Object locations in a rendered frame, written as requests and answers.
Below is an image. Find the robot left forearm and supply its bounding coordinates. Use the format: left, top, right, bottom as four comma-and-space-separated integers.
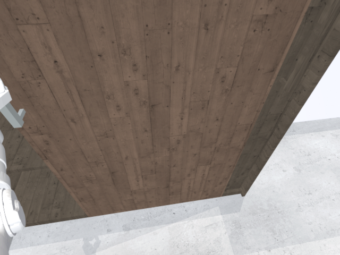
0, 130, 11, 189

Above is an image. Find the robot left hand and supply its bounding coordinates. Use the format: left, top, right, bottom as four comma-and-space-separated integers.
0, 78, 12, 109

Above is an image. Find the wardrobe door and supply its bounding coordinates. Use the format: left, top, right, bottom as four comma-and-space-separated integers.
225, 0, 340, 190
0, 0, 311, 217

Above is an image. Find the handle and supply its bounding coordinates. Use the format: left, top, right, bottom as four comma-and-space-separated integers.
0, 102, 26, 128
283, 0, 340, 92

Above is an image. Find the left robot upper arm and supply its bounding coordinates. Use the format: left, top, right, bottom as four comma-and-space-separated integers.
0, 188, 26, 255

